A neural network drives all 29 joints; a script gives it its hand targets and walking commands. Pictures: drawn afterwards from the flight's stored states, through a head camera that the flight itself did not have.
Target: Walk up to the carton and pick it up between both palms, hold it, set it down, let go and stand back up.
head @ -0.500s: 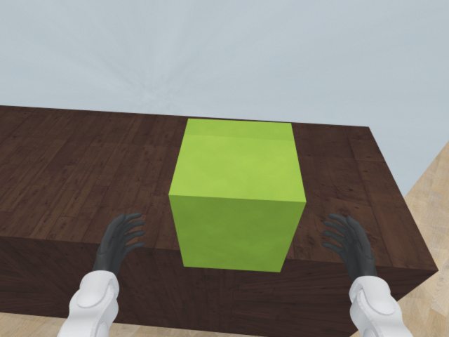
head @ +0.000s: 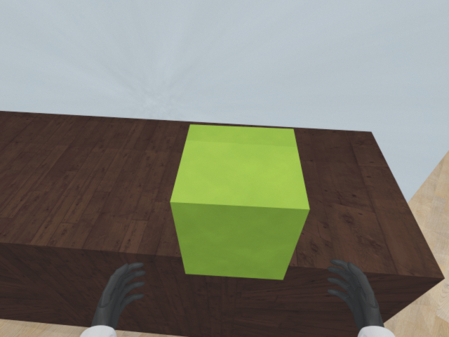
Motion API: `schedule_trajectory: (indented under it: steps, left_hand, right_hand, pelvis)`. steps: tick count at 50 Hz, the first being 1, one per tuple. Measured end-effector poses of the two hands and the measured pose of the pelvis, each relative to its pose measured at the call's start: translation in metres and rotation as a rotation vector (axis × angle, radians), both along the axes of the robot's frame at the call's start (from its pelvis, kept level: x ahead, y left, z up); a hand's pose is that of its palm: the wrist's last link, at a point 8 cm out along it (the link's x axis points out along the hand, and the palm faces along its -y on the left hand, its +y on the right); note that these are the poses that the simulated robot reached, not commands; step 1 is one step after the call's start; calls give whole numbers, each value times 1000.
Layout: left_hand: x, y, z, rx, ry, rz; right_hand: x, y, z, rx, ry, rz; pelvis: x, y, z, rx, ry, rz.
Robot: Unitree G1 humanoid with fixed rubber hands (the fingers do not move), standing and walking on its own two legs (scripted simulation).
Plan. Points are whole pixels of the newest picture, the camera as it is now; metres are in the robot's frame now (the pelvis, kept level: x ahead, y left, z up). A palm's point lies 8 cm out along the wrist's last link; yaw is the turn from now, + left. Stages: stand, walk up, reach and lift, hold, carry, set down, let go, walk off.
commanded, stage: set down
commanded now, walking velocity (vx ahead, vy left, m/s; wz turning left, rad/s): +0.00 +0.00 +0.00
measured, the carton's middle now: (237, 203) +0.38 +0.01 +0.02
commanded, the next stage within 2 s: let go in 0.86 s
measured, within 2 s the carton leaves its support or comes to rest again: neither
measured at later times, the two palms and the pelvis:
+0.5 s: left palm (110, 336) +0.15 +0.22 -0.06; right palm out of the picture +0.16 -0.22 -0.05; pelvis -0.01 +0.00 +0.00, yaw -1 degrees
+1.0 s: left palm out of the picture +0.15 +0.22 -0.08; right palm out of the picture +0.15 -0.23 -0.09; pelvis +0.00 +0.00 +0.00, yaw -1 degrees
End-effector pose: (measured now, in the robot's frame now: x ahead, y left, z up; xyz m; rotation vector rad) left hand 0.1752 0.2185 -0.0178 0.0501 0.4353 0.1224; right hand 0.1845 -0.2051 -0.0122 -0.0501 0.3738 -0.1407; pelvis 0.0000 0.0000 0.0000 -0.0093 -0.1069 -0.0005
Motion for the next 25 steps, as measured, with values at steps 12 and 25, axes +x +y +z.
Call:
schedule_trajectory:
  steps: [12,25]
  left_hand:
    - [-5,2,-16,23,103,-8]
    - [-21,2,-37,45,228,-4]
  right_hand:
    - [-7,0,-18,-21,88,26]
    - [-24,-10,-39,-52,200,28]
  pelvis:
    - [-4,-1,0,2,-4,-10]
    - [-7,-2,0,4,2,-13]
